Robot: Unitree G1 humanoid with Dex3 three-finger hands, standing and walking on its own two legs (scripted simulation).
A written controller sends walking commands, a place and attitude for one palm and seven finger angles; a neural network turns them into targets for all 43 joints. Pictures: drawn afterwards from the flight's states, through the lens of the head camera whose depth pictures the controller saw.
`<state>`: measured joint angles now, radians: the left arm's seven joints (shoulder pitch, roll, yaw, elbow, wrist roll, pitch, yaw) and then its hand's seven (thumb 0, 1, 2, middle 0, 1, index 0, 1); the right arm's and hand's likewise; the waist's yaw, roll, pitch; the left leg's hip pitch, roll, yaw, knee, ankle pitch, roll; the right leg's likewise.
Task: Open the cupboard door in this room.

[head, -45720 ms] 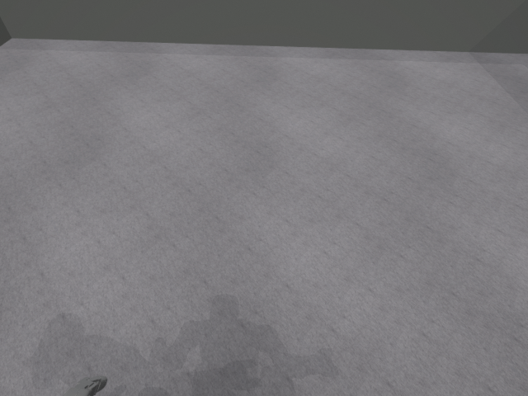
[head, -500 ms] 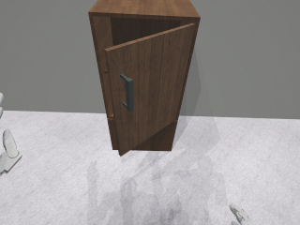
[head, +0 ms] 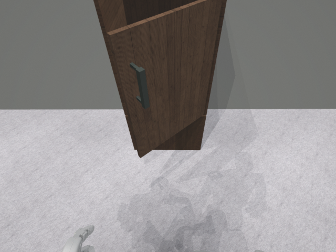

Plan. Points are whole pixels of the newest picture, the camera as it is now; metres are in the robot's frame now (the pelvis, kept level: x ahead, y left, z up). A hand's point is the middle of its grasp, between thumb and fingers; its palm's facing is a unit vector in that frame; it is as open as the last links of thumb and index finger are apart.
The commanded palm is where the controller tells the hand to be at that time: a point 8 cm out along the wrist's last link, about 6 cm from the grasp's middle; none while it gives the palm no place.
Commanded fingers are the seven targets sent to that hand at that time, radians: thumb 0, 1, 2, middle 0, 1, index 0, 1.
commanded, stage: let the arm hang, fingers relaxed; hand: left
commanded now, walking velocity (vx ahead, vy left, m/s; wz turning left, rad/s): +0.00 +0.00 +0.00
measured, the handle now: (139, 86) +0.57 +0.09 +0.07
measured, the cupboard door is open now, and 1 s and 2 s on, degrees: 41 41 41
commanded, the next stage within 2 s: look to check the result in 0.86 s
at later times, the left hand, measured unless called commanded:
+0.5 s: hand out of the picture +0.00 +0.18 -0.14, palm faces +0.08 -0.97 -0.25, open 7.4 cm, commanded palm none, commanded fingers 0.00 0.90 0.90 -0.20 -0.30 -0.20 -0.30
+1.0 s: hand out of the picture -0.01 +0.18 -0.15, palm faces +0.05 -0.98 -0.21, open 7.4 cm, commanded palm none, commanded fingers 0.00 0.90 0.90 -0.20 -0.30 -0.20 -0.30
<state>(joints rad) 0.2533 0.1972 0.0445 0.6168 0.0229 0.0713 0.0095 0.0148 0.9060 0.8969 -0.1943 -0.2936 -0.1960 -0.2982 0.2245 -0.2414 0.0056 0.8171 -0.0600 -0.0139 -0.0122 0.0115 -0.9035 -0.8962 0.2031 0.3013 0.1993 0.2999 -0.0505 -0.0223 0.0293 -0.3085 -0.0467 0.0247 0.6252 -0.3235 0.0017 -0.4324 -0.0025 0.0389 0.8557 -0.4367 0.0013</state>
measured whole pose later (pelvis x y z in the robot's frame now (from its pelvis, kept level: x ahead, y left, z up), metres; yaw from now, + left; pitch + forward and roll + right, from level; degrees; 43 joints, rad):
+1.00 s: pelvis -0.02 +0.00 +0.03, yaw +1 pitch -1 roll +0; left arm 0.24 0.15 0.02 1.15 0.01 -0.01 0.03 0.01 0.91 0.90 -0.20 -0.29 -0.20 -0.30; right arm 0.32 -0.15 0.01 1.15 -0.02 0.00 -0.04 0.01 -0.91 -0.90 0.20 0.30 0.20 0.30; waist -0.01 0.01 0.04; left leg -0.11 -0.04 0.02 0.38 -0.25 0.04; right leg -0.21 0.03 -0.01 0.39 -0.16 -0.04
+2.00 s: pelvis +0.00 -0.03 +0.00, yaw -10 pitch +0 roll +1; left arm 0.21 0.19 0.08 0.97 0.02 0.02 0.01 0.01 0.90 0.90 -0.20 -0.29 -0.20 -0.30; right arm 0.18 -0.22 -0.05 1.00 -0.02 0.06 -0.03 0.01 -0.90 -0.90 0.20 0.30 0.20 0.30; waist 0.02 0.04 0.13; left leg -0.31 0.05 0.07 0.94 -0.55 -0.02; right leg -0.32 0.03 0.03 0.66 -0.34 -0.04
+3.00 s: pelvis +0.05 -0.02 +0.02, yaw -49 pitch +1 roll +0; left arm 0.18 0.22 0.05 0.89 0.03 0.04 0.00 0.01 0.90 0.90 -0.20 -0.29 -0.20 -0.30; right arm 0.17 -0.23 -0.05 0.90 -0.01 0.05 -0.02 0.01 -0.91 -0.90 0.20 0.30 0.20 0.30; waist -0.01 -0.03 0.10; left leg -0.42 0.05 0.03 0.84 -0.43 -0.07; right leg -0.30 0.03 0.11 0.52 -0.24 0.00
